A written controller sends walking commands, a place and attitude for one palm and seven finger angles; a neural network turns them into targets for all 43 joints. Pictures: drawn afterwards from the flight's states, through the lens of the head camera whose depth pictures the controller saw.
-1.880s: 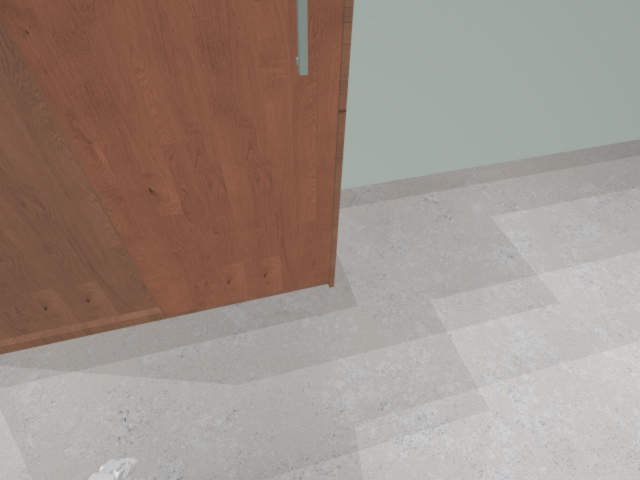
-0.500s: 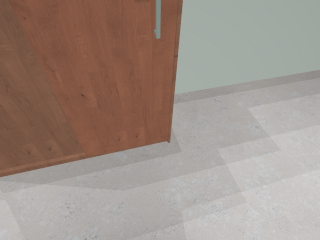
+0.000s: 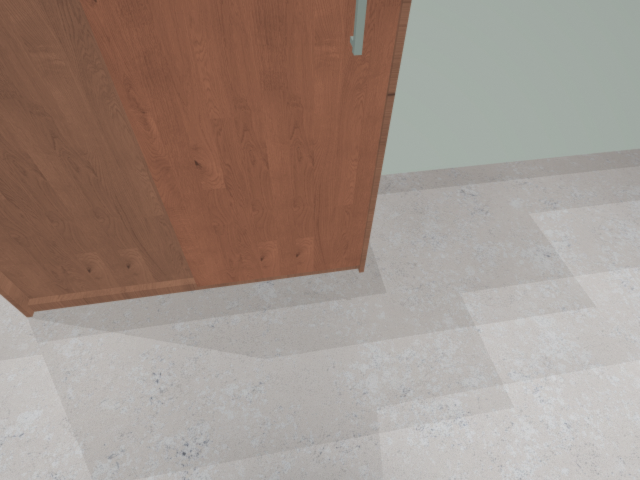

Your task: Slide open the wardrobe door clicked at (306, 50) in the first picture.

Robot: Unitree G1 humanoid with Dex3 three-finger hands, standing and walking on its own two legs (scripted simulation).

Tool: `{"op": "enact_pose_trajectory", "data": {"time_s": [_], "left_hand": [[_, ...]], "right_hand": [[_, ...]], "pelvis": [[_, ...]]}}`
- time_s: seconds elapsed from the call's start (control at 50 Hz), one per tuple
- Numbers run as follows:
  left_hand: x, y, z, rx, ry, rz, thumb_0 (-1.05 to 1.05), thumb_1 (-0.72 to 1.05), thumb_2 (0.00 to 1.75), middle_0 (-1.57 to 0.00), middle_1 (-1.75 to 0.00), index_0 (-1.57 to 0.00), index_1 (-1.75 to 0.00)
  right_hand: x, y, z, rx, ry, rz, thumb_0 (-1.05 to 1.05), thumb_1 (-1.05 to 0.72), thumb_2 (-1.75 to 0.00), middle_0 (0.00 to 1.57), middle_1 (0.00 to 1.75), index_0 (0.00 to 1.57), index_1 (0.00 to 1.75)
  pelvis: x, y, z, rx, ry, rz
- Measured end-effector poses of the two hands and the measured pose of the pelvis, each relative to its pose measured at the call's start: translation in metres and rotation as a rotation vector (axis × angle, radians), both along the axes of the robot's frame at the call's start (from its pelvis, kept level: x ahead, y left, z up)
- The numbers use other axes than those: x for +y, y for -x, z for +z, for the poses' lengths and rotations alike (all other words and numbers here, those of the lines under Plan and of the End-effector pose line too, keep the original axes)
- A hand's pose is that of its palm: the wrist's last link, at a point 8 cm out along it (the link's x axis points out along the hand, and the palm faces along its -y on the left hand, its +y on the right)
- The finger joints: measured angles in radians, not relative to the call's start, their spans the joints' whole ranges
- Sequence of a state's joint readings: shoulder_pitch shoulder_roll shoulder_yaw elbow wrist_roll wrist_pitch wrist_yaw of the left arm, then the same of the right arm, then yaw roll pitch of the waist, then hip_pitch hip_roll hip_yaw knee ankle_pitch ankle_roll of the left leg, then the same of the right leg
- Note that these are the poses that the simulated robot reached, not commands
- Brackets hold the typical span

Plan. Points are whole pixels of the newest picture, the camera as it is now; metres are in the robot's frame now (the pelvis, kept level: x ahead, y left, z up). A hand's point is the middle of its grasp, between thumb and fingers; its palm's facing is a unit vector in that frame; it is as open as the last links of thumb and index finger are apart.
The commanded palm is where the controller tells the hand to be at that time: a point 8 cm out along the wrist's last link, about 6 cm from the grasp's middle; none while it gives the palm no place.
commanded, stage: turn to face it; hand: right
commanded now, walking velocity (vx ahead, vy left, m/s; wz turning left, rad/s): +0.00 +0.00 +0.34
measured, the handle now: out of the picture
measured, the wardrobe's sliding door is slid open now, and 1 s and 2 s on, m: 0.00 0.00 0.00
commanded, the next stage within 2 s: take the last steps up to it in 0.34 s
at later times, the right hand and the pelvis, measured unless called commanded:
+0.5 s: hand out of the picture +0.07 -0.22 -0.17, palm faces -0.12 +0.97 -0.21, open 7.4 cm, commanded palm none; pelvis -0.03 -0.03 +0.01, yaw +10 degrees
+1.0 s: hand out of the picture -0.01 -0.20 -0.18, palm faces -0.07 +0.99 -0.13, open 7.4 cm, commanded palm none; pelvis +0.06 -0.04 +0.00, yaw +9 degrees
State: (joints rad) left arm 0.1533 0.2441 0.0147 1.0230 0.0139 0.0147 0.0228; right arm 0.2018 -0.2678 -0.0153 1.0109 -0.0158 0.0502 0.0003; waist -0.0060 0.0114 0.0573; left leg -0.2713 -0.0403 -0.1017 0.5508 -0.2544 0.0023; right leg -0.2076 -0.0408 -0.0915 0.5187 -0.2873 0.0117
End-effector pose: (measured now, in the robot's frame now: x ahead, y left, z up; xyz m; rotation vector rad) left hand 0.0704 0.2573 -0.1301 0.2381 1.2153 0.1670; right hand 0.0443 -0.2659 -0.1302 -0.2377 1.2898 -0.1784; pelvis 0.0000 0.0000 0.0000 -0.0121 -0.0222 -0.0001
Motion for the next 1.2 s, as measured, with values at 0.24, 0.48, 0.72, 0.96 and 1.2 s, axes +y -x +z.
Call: {"op": "enact_pose_trajectory", "data": {"time_s": [0.24, 0.48, 0.72, 0.96, 1.2], "left_hand": [[-0.012, 0.061, -0.006, 0.073, 0.000, 0.115, 0.01, 0.91, 0.90, -0.20, -0.30, -0.20, -0.30], [-0.049, 0.113, 0.011, 0.049, -0.004, 0.221, 0.00, 0.90, 0.90, -0.20, -0.30, -0.20, -0.30], [-0.052, 0.164, -0.021, 0.179, 0.116, 0.295, 0.00, 0.90, 0.90, -0.20, -0.30, -0.20, -0.30], [-0.047, 0.055, 0.002, 0.104, 0.067, 0.240, 0.01, 0.91, 0.90, -0.20, -0.30, -0.20, -0.30], [-0.097, -0.071, 0.005, -0.032, 0.011, 0.247, 0.00, 0.94, 0.90, -0.20, -0.30, -0.20, -0.30]], "right_hand": [[0.019, -0.003, -0.012, -0.028, -0.064, 0.045, 0.01, -0.90, -0.90, 0.21, 0.30, 0.21, 0.30], [-0.009, -0.021, -0.007, -0.046, -0.069, 0.125, 0.01, -0.91, -0.90, 0.20, 0.30, 0.20, 0.30], [0.033, -0.017, -0.002, -0.075, -0.077, 0.165, 0.01, -0.91, -0.90, 0.20, 0.30, 0.20, 0.29], [0.023, 0.049, -0.014, 0.237, -0.131, 0.035, 0.01, -0.91, -0.90, 0.20, 0.30, 0.21, 0.30], [-0.040, -0.083, -0.028, 0.227, -0.116, 0.076, 0.01, -0.91, -0.90, 0.20, 0.30, 0.20, 0.29]], "pelvis": [[-0.012, 0.020, -0.005, 0.028, -0.016, 0.052], [-0.034, 0.032, 0.005, 0.015, -0.034, 0.163], [-0.015, 0.019, -0.002, 0.006, -0.033, 0.192], [-0.029, -0.045, 0.003, 0.021, -0.041, 0.169], [-0.076, -0.142, -0.003, 0.015, -0.029, 0.198]]}}
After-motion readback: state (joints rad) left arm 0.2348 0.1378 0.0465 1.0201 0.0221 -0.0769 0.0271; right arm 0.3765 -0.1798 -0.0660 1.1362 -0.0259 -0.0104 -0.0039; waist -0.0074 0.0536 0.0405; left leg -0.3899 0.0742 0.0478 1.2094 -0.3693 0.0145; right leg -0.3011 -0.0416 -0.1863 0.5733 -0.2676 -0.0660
